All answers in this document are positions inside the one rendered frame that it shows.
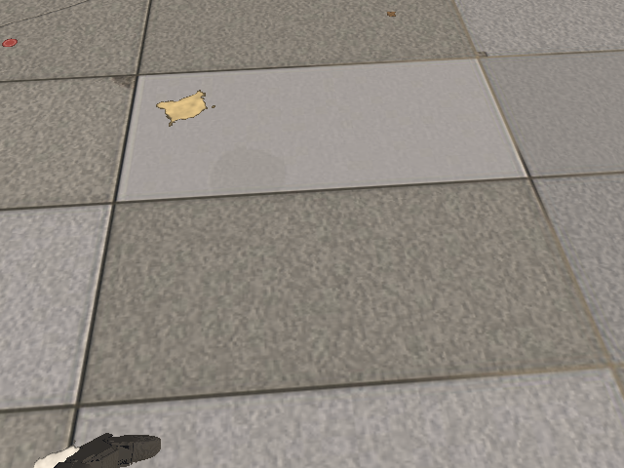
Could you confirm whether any robot left hand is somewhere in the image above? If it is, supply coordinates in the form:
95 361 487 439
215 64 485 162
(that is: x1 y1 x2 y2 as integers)
54 433 161 468

